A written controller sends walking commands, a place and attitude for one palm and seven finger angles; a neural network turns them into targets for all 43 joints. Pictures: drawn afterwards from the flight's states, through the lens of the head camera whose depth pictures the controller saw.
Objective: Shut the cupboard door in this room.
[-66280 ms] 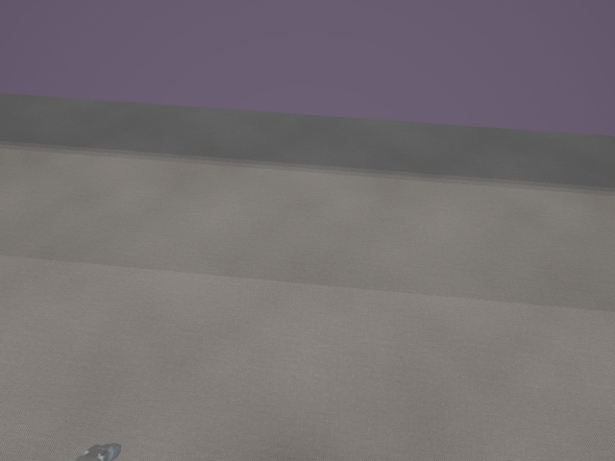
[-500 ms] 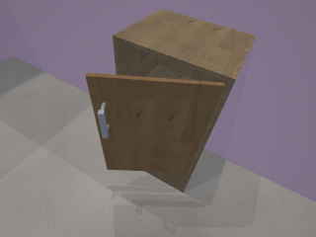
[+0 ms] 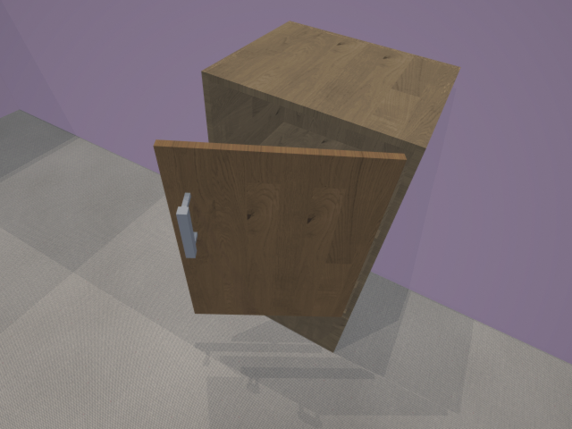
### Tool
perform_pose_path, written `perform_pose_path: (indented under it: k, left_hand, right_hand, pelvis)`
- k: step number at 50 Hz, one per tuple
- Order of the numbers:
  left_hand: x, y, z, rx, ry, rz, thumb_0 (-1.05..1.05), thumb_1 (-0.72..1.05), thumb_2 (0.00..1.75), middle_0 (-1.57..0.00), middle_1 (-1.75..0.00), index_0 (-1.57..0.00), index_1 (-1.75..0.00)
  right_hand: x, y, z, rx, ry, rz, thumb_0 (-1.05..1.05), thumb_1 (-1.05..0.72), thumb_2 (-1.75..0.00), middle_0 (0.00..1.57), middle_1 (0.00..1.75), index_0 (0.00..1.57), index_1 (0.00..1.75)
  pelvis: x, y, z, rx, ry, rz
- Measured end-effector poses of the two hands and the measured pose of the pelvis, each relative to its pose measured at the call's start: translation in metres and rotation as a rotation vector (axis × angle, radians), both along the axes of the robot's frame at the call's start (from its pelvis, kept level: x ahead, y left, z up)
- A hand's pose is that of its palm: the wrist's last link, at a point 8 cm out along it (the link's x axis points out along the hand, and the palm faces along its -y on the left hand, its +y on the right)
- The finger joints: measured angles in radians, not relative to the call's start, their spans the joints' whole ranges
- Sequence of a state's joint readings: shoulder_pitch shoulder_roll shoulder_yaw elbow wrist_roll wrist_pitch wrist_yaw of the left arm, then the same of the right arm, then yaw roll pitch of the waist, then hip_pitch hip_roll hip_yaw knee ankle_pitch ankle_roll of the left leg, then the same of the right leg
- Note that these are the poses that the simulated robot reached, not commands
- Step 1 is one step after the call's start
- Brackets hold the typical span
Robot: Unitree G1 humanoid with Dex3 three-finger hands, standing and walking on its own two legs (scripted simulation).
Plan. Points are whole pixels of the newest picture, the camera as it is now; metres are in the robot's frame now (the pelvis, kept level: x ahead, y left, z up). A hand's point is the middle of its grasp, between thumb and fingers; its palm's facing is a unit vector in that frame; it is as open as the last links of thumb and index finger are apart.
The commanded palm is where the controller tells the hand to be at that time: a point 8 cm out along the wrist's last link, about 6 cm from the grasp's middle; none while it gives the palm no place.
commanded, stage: look again from close up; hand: left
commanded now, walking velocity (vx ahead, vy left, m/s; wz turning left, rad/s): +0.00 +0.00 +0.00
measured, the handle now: (189, 226) +0.48 +0.22 -0.05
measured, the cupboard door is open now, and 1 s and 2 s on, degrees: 29 29 29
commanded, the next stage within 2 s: raise the hand and make a fist in 0.36 s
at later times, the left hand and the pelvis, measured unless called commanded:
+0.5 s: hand out of the picture -0.02 +0.15 -0.18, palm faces +0.06 -0.99 -0.14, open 7.4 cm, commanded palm +0.09 +0.20 -0.07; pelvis +0.00 -0.01 +0.00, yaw +0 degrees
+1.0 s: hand out of the picture +0.14 +0.15 -0.08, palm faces +0.18 -0.98 -0.05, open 5.6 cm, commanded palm +0.13 +0.19 -0.07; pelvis -0.02 -0.05 -0.12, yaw +2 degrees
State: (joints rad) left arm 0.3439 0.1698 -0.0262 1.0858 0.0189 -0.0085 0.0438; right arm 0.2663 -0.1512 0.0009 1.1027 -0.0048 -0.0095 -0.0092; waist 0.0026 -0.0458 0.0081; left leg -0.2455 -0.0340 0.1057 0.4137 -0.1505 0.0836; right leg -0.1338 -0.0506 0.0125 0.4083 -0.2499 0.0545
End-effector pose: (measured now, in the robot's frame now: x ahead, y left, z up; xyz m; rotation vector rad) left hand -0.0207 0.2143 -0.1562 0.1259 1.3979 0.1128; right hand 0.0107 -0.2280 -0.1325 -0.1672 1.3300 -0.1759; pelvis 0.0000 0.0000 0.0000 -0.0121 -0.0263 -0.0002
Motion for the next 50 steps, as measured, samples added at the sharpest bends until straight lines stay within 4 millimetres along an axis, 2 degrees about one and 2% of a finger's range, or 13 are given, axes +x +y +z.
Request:
perform_pose_path:
  k: [12,24,25,29,32,34,36,38,40,43,45,48,50]
  left_hand:
    - [-0.002,-0.006,0.001,-0.005,0.012,-0.002,0.01,0.91,0.90,-0.20,-0.30,-0.20,-0.30]
    - [-0.013,-0.016,0.001,-0.014,0.037,0.002,0.01,0.91,0.89,-0.20,-0.30,-0.20,-0.30]
    - [-0.002,-0.013,0.005,-0.015,-0.010,0.054,0.01,0.91,0.89,-0.20,-0.30,-0.20,-0.30]
    - [0.080,0.014,0.073,0.119,-0.541,0.093,0.04,0.96,0.89,-0.21,-0.31,-0.22,-0.31]
    - [0.139,0.011,0.121,0.133,-0.925,0.064,0.04,0.96,0.89,-0.23,-0.34,-0.23,-0.34]
    - [0.167,0.001,0.138,0.082,-1.147,0.044,0.03,0.96,0.90,-0.25,-0.36,-0.25,-0.36]
    - [0.183,-0.013,0.141,-0.014,-1.345,0.008,0.03,0.95,0.90,-0.28,-0.39,-0.28,-0.39]
    - [0.187,-0.026,0.131,-0.099,-1.474,-0.053,0.02,0.94,0.90,-0.31,-0.42,-0.31,-0.43]
    - [0.181,-0.035,0.110,-0.149,-1.490,-0.085,0.01,0.93,0.90,-0.34,-0.46,-0.34,-0.46]
    - [0.161,-0.038,0.075,-0.156,-1.359,-0.053,0.01,0.91,0.89,-0.40,-0.51,-0.40,-0.52]
    - [0.144,-0.033,0.063,-0.111,-1.269,-0.008,0.01,0.91,0.89,-0.43,-0.55,-0.44,-0.56]
    - [0.128,-0.024,0.071,-0.011,-1.257,0.022,0.02,0.90,0.90,-0.49,-0.61,-0.49,-0.61]
    - [0.129,-0.019,0.085,0.034,-1.320,0.010,0.02,0.90,0.90,-0.52,-0.65,-0.53,-0.65]
  right_hand:
    - [-0.018,0.006,-0.003,0.021,0.044,-0.026,0.01,-0.92,-0.90,0.20,0.30,0.20,0.30]
    - [-0.020,0.003,-0.004,0.023,0.050,-0.023,0.01,-0.92,-0.90,0.20,0.30,0.20,0.30]
    - [-0.016,0.000,-0.003,0.008,0.016,-0.016,0.02,-0.92,-0.90,0.20,0.30,0.20,0.30]
    - [0.016,-0.018,0.012,-0.044,-0.295,0.025,0.02,-0.93,-0.90,0.20,0.30,0.20,0.30]
    - [0.051,-0.034,0.015,-0.052,-0.499,0.100,0.02,-0.92,-0.90,0.20,0.30,0.20,0.30]
    - [0.077,-0.044,0.014,-0.060,-0.603,0.143,0.02,-0.92,-0.90,0.20,0.30,0.20,0.30]
    - [0.101,-0.052,0.013,-0.076,-0.691,0.178,0.02,-0.92,-0.90,0.20,0.30,0.20,0.30]
    - [0.124,-0.059,0.011,-0.091,-0.764,0.199,0.02,-0.91,-0.90,0.20,0.30,0.20,0.30]
    - [0.145,-0.063,0.009,-0.100,-0.820,0.210,0.02,-0.91,-0.90,0.20,0.30,0.20,0.30]
    - [0.172,-0.060,0.006,-0.094,-0.867,0.227,0.02,-0.91,-0.90,0.20,0.30,0.20,0.30]
    - [0.186,-0.054,0.003,-0.078,-0.879,0.239,0.02,-0.91,-0.90,0.20,0.30,0.20,0.30]
    - [0.200,-0.042,-0.006,-0.046,-0.873,0.268,0.02,-0.91,-0.90,0.20,0.30,0.20,0.30]
    - [0.205,-0.034,-0.018,-0.021,-0.854,0.291,0.02,-0.91,-0.90,0.20,0.30,0.20,0.30]
  pelvis:
    - [0.000,-0.001,0.001,0.002,0.000,-0.004]
    - [-0.001,-0.005,0.000,-0.001,0.003,-0.002]
    - [-0.003,-0.006,-0.001,-0.002,-0.001,0.008]
    - [-0.009,-0.013,-0.008,0.011,0.012,0.025]
    - [-0.019,-0.016,-0.021,0.008,0.042,0.067]
    - [-0.025,-0.018,-0.034,0.003,0.093,0.067]
    - [-0.030,-0.024,-0.052,0.006,0.148,0.047]
    - [-0.033,-0.029,-0.073,0.007,0.188,0.024]
    - [-0.034,-0.035,-0.091,0.008,0.212,0.015]
    - [-0.031,-0.042,-0.108,0.005,0.229,0.020]
    - [-0.027,-0.046,-0.113,-0.004,0.240,0.025]
    - [-0.021,-0.051,-0.116,-0.025,0.260,0.035]
    - [-0.018,-0.054,-0.119,-0.039,0.278,0.042]
